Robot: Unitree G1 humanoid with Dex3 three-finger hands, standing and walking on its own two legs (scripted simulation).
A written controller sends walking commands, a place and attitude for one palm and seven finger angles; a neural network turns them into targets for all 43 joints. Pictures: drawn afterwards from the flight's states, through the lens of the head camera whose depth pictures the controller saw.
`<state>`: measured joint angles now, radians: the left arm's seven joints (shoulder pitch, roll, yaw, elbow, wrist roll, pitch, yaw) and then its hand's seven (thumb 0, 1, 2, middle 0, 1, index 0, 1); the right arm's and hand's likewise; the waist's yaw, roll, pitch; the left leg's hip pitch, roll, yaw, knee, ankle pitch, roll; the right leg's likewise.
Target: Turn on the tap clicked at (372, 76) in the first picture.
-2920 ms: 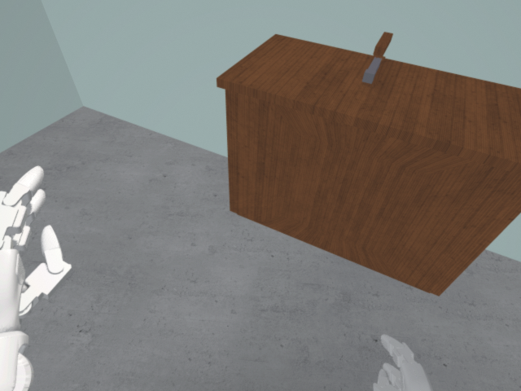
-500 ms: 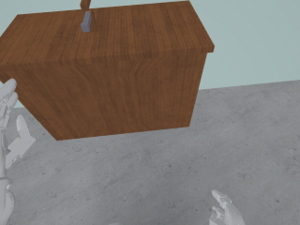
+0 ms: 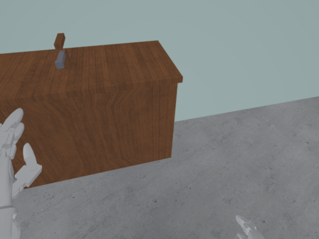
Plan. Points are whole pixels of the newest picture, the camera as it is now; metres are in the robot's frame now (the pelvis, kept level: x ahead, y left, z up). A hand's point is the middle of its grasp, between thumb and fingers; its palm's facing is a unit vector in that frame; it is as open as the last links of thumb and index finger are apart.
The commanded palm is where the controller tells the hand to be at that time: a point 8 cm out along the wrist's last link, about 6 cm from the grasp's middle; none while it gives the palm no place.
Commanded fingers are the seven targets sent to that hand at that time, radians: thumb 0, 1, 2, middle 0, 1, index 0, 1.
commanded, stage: take the last steps up to it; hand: left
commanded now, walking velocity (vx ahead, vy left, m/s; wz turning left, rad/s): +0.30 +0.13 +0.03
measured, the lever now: (59, 64) +0.75 +0.47 +0.09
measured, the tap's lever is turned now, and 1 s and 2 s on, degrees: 0 0 0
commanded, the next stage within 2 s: come to a stop and stand still in 1.40 s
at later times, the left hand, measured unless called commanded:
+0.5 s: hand (45, 133) +0.28 +0.27 +0.17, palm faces +0.42 -0.82 -0.39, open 7.4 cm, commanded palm +0.22 +0.31 +0.18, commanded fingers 0.00 0.90 0.90 -0.20 -0.30 -0.20 -0.30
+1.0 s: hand (67, 102) +0.39 +0.26 +0.18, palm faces +0.37 -0.82 -0.44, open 7.4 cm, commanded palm +0.32 +0.32 +0.18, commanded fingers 0.00 0.90 0.90 -0.20 -0.30 -0.20 -0.30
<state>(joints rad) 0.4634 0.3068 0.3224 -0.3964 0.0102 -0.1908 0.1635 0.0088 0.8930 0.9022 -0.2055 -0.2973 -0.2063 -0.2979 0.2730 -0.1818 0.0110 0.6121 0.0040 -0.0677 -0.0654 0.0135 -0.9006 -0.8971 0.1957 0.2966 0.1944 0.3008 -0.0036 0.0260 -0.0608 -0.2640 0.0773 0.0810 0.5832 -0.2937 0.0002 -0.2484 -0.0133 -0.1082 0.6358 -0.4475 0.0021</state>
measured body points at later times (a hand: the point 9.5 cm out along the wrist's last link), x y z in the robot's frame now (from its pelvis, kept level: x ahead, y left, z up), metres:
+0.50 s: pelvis +0.06 +0.03 +0.00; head +0.07 +0.04 +0.45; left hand +0.26 +0.31 +0.19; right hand +0.22 -0.21 -0.09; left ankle +0.09 +0.14 -0.73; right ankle +0.00 -0.08 -0.68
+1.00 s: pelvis +0.17 +0.03 +0.01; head +0.21 +0.03 +0.46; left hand +0.36 +0.30 +0.20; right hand +0.32 -0.23 -0.09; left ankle +0.24 +0.21 -0.69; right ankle +0.14 -0.06 -0.73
